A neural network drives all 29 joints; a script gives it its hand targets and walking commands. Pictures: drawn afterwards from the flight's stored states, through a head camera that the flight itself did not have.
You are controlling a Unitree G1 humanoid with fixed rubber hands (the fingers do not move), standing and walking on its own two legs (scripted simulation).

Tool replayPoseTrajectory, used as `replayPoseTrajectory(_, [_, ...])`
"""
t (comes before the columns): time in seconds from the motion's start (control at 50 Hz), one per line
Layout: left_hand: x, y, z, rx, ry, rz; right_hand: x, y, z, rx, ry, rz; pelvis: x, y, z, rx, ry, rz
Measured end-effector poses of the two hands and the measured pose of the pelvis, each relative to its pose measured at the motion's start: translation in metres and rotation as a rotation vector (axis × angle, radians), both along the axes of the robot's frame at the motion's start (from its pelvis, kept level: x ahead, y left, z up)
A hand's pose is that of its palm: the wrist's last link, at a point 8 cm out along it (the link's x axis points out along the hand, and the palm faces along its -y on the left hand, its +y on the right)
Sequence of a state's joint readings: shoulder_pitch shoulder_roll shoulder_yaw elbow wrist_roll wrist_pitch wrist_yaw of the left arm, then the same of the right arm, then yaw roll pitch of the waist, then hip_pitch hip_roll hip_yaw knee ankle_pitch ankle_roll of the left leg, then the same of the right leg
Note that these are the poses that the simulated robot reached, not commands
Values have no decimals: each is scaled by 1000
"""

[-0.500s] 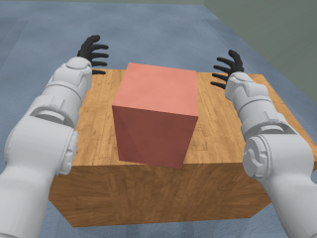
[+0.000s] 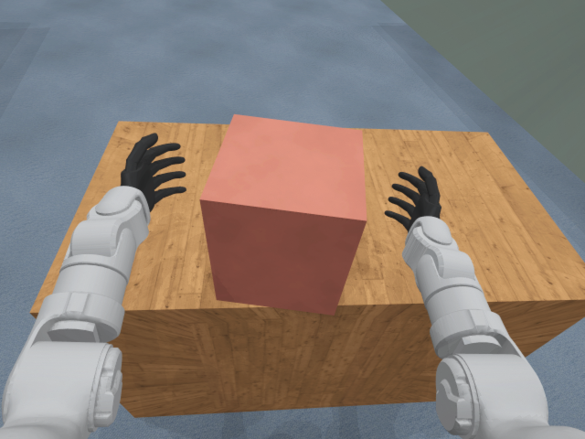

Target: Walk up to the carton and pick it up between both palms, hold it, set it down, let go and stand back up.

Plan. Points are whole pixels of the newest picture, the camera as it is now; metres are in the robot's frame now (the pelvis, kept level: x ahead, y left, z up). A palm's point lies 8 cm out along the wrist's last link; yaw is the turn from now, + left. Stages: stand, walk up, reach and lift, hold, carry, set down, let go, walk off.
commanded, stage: set down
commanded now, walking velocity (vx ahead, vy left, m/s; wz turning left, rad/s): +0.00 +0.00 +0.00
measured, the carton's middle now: (286, 218) +0.46 -0.02 +0.03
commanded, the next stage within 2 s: none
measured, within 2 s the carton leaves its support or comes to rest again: neither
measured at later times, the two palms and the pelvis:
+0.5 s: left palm (135, 242) +0.38 +0.20 +0.08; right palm (421, 271) +0.33 -0.20 +0.06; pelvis +0.00 +0.00 +0.00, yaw +0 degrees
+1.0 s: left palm (127, 294) +0.32 +0.20 +0.05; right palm (438, 323) +0.27 -0.21 +0.03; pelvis +0.01 -0.01 +0.00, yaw +0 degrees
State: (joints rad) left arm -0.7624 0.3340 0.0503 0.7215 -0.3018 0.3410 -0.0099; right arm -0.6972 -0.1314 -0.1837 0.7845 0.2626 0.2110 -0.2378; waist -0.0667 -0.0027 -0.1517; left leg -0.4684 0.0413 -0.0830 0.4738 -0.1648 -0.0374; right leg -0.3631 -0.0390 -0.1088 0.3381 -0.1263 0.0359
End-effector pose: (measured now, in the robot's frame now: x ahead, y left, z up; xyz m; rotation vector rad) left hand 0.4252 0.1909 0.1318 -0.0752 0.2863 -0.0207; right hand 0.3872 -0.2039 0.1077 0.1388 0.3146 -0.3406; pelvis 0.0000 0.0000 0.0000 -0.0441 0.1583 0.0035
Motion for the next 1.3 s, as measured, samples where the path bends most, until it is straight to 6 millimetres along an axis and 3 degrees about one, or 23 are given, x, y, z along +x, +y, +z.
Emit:
replayPoseTrajectory(0.2, [-38, 9, -17, -4, 30, 0, -38, -6, -12, -12, 6, -5, -11, -2, 0, 2, -42, 2])
replayPoseTrajectory(0.32, [-42, 4, -18, 23, -3, -21, -43, -2, -12, 1, -3, 1, -13, -2, 0, 3, -48, 2])
replayPoseTrajectory(0.4, [-41, 2, -24, 35, -12, -37, -44, 3, -23, 19, 12, 2, -11, -2, 0, 3, -44, 2])
replayPoseTrajectory(0.64, [-70, 15, -80, 36, 77, -20, -74, -7, -63, 24, 19, -49, 9, -5, 2, 6, -33, 2])
replayPoseTrajectory(0.82, [-86, 9, -73, 41, 14, -59, -91, -11, -59, -7, -32, -38, 11, -6, 2, 8, -42, 3])
replayPoseTrajectory(0.98, [-106, 12, -78, 46, 9, -57, -117, -9, -74, -3, 10, -22, 8, -8, 3, 11, -81, 4])
replayPoseTrajectory(1.16, [-136, 22, -113, 55, 85, -30, -147, -12, -99, -7, 87, -37, 7, -8, 3, 11, -89, 5])
replayPoseTrajectory(1.3, [-149, 21, -134, 70, 138, -27, -150, -13, -109, -27, 106, -19, 15, -8, 3, 12, -79, 4])
